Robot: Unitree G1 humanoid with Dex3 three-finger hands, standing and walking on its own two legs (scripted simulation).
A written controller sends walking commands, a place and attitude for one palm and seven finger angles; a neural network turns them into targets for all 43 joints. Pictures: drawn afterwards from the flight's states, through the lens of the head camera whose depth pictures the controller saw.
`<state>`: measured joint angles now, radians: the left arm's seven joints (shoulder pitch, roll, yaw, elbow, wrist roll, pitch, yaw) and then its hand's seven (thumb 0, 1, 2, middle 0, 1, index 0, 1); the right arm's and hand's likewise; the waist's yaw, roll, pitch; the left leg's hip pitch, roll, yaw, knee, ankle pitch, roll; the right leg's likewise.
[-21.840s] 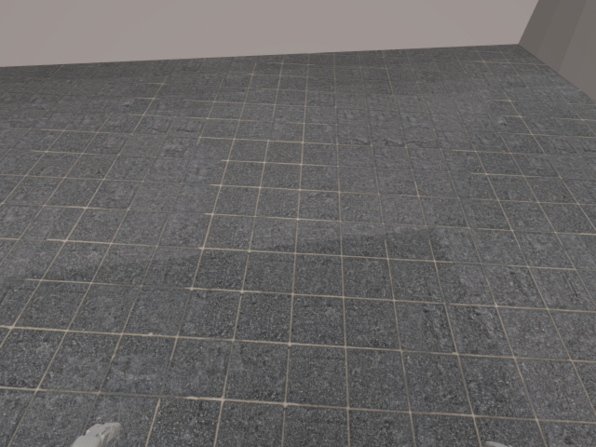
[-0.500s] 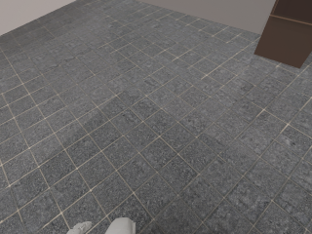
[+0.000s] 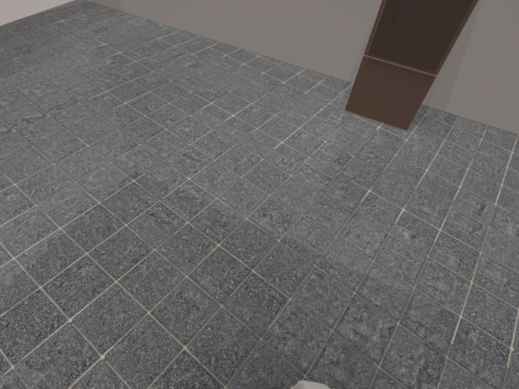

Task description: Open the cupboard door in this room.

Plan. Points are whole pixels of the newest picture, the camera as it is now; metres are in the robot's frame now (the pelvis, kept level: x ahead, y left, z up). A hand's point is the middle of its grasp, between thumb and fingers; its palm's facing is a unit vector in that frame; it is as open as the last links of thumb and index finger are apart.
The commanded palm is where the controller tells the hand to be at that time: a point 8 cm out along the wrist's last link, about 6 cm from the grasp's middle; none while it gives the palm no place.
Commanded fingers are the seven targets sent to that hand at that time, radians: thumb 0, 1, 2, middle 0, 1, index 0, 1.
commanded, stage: turn or walk to find it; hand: left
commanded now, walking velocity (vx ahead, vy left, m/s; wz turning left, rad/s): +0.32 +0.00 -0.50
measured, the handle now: out of the picture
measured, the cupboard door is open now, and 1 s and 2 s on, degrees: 0 0 0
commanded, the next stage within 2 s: stand and wait in 1.98 s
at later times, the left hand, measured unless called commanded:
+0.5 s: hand (258, 303) +0.32 +0.02 -0.17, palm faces -0.31 -0.93 -0.20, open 7.4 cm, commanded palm none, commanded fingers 0.00 0.90 0.90 -0.20 -0.30 -0.20 -0.30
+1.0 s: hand (269, 323) +0.28 -0.01 -0.18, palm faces -0.18 -0.97 -0.17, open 7.4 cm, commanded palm none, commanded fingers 0.00 0.90 0.90 -0.20 -0.30 -0.20 -0.30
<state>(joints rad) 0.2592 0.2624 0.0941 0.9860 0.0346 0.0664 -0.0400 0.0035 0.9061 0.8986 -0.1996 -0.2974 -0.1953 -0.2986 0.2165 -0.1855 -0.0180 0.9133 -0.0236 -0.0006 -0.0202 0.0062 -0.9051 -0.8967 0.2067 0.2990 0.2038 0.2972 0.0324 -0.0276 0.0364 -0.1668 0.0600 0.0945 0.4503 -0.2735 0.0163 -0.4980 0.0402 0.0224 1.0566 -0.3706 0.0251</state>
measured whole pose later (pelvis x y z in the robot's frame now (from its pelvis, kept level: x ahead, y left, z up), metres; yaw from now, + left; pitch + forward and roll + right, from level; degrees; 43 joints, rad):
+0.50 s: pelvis +0.13 -0.11 -0.03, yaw -15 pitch +0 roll +2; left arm 0.05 0.18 0.05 0.94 0.02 -0.05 -0.03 0.00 0.91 0.90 -0.20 -0.30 -0.19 -0.30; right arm 0.46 -0.16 -0.05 1.11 -0.01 0.00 0.00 0.01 -0.91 -0.90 0.21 0.30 0.20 0.30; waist -0.06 0.01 0.11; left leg -0.20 0.17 0.14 1.06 -0.51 -0.05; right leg -0.42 -0.04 -0.14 0.71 -0.27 -0.08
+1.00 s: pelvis +0.33 -0.18 -0.02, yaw -18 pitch +0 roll +0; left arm 0.46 0.11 0.01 1.15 0.02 -0.08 0.02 0.00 0.91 0.90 -0.20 -0.30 -0.20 -0.30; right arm 0.06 -0.18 -0.03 0.99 -0.03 -0.01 0.03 0.01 -0.91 -0.90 0.20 0.30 0.20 0.30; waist 0.08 0.01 0.08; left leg -0.55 0.09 0.12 0.72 -0.16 -0.02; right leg 0.11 0.05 -0.09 0.28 -0.40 -0.06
